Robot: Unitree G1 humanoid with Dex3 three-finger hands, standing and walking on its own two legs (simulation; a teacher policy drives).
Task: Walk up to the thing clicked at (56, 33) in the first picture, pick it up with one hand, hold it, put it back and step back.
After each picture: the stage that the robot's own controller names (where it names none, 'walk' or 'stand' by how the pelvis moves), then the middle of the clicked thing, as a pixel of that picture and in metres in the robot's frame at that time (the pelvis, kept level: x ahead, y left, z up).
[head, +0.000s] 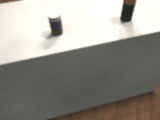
stand; (55, 24) +0.73 +0.15 +0.01
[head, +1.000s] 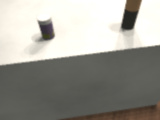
walk; (46, 27) +0.65 +0.21 +0.04
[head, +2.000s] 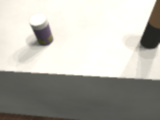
stand; (42, 30) +0.54 +0.19 +0.05
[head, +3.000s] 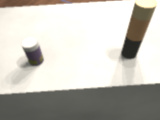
stand; (33, 51) +0.51 +0.22 +0.02
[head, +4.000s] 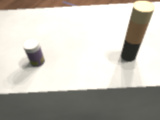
stand; (34, 53) +0.51 +0.22 +0.01
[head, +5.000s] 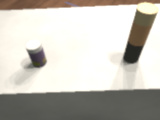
stand; (36, 53) +0.51 +0.22 +0.01
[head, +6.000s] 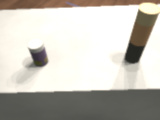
stand; (38, 53) +0.52 +0.21 +0.01
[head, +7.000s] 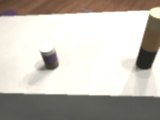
rise first; (49, 56) +0.51 +0.20 +0.01
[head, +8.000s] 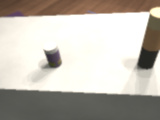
go down; (52, 54) +0.53 +0.18 +0.02
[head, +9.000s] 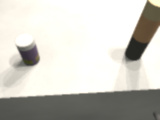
go down; (28, 50) +0.49 +0.18 +0.03
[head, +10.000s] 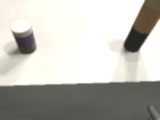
close in; (24, 37) +0.52 +0.18 +0.05
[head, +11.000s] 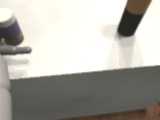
close; (8, 27) +0.53 +0.20 +0.08
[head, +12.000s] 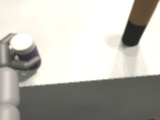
lift; (27, 52) +0.44 +0.16 +0.08
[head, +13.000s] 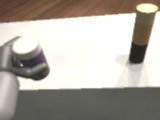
lift; (33, 59) +0.32 +0.15 +0.22
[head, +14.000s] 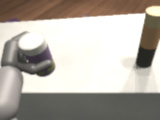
hold; (38, 55) +0.33 +0.14 +0.22
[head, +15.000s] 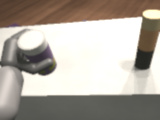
hold; (39, 54) +0.31 +0.13 +0.24
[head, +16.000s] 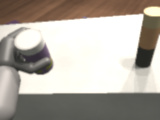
hold; (36, 53) +0.31 +0.14 +0.24
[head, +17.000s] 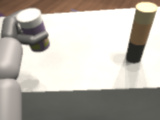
crouch; (34, 31) +0.42 +0.14 +0.22
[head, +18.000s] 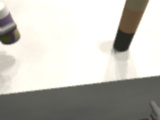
lower; (3, 24) +0.51 +0.20 +0.16
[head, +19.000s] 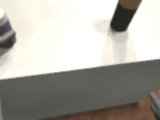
lower; out of the picture +0.51 +0.19 +0.09
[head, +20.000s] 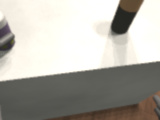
lower; out of the picture +0.51 +0.20 +0.08
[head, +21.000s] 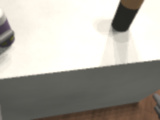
lower; out of the picture +0.51 +0.20 +0.09
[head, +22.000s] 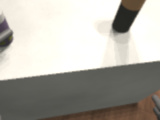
rest; out of the picture +0.52 +0.20 +0.09
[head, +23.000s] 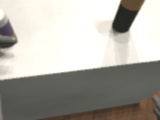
withdraw; (0, 28) +0.51 +0.20 +0.08
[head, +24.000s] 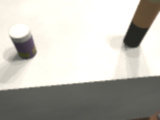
sink last; (23, 42) +0.49 +0.18 +0.06
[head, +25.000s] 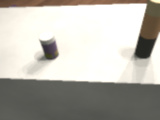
stand; (49, 46) +0.54 +0.20 +0.05
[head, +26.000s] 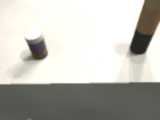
stand; (36, 44) +0.51 +0.19 +0.06
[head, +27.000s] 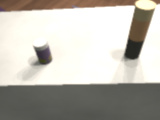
stand; (42, 51) +0.54 +0.20 +0.01
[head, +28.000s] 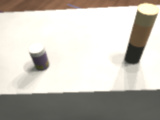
stand; (39, 57) +0.50 +0.20 +0.01
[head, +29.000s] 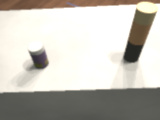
stand; (38, 55) +0.51 +0.21 +0.01
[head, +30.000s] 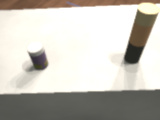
stand; (38, 56) +0.50 +0.21 +0.01
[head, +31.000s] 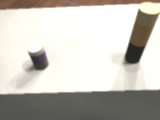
stand; (38, 56) +0.49 +0.21 +0.01
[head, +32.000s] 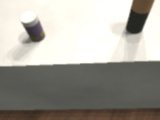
walk; (33, 27) +0.56 +0.22 +0.03
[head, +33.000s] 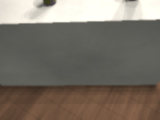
walk; out of the picture +0.78 +0.17 +0.04
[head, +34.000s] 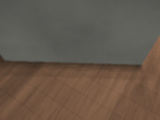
walk; out of the picture +1.07 +0.18 +0.04
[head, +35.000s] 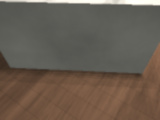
stand; out of the picture +1.11 +0.18 +0.02
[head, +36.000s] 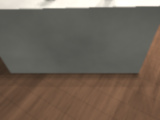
stand; out of the picture +1.15 +0.20 +0.01
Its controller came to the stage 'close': yes
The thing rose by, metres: 0.21
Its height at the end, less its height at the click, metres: +0.00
